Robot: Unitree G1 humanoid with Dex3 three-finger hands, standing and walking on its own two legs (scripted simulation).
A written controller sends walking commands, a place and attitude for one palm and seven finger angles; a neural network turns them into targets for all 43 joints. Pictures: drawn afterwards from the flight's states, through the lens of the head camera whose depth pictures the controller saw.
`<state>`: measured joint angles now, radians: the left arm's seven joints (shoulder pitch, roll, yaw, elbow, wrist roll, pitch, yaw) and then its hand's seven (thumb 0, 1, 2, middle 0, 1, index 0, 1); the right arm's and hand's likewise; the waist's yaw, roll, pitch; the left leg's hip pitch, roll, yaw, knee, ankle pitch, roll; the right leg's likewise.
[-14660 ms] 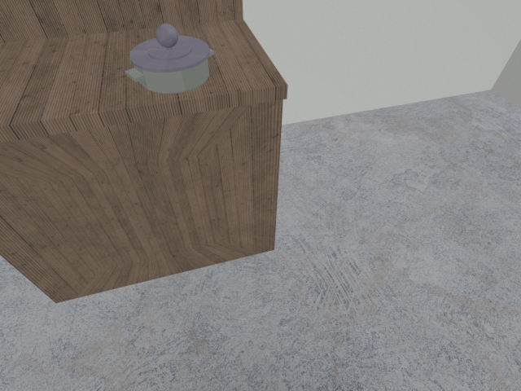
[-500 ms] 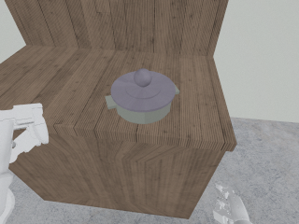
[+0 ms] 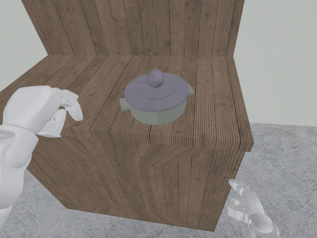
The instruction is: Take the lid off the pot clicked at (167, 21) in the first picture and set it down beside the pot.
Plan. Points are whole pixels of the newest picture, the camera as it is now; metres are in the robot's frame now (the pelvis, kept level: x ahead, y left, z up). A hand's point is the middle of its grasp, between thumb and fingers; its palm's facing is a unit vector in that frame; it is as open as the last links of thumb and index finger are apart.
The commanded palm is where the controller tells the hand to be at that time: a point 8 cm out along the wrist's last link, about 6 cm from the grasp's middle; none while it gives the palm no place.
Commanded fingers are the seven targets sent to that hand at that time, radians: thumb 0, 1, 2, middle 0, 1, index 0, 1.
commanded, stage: reach forward and open the fingers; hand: left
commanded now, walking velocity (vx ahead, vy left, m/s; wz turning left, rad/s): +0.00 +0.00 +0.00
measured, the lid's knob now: (155, 78) +0.50 +0.10 +0.18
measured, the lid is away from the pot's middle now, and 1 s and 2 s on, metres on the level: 0.00 0.00 0.00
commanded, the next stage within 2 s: move the open hand above the knob in 1.04 s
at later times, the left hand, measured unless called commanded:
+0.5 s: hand (67, 100) +0.30 +0.24 +0.24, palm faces +0.04 -0.02 -1.00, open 9.5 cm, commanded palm +0.26 +0.24 +0.32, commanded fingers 0.00 -0.43 1.74 -0.92 -0.08 -0.92 -0.08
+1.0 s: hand (65, 85) +0.33 +0.26 +0.26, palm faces +0.04 -0.04 -1.00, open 10.0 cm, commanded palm +0.28 +0.25 +0.33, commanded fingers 0.00 -0.42 1.74 -0.89 -0.08 -0.89 -0.08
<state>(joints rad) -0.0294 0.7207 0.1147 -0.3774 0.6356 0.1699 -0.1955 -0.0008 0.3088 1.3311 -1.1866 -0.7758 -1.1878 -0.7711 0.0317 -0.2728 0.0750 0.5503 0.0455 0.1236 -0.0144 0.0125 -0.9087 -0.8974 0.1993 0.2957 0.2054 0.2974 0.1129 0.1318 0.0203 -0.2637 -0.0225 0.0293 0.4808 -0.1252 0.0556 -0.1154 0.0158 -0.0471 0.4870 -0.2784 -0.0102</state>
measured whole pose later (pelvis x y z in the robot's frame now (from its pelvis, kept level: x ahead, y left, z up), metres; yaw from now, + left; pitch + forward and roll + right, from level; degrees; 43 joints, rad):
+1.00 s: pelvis +0.00 +0.01 +0.00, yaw +0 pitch -4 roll -1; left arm -0.51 0.74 -0.01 -0.10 0.71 0.23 -0.52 0.00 -0.43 1.74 -0.91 -0.09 -0.91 -0.08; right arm 0.05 -0.29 0.07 0.57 0.06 0.10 -0.01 0.01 -0.91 -0.90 0.20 0.30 0.20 0.30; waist 0.10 0.13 0.04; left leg -0.27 -0.05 0.04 0.42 -0.09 0.08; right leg -0.15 -0.01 -0.04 0.48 -0.27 0.00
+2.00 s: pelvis +0.02 -0.02 +0.00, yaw +0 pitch -2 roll +1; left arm -0.74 0.60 -0.22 0.07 0.75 0.34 -0.51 0.00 -0.42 1.74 -0.90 -0.09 -0.90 -0.08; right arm 0.06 -0.29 0.07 0.58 0.07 0.16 0.02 0.01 -0.91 -0.90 0.20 0.30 0.20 0.30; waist 0.06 0.12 0.01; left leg -0.28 -0.05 0.03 0.43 -0.12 0.04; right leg -0.17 -0.01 -0.04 0.52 -0.32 -0.03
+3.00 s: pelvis +0.05 -0.01 +0.00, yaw -1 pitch +1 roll +1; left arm -1.03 0.44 -0.34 0.40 0.80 0.39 -0.53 0.00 -0.42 1.74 -0.90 -0.09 -0.90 -0.08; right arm 0.11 -0.29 0.04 0.63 0.07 0.17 0.03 0.01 -0.91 -0.90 0.20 0.30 0.20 0.30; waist 0.01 0.10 -0.02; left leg -0.28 -0.05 0.05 0.41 -0.15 0.05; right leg -0.17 -0.01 -0.02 0.49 -0.34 -0.02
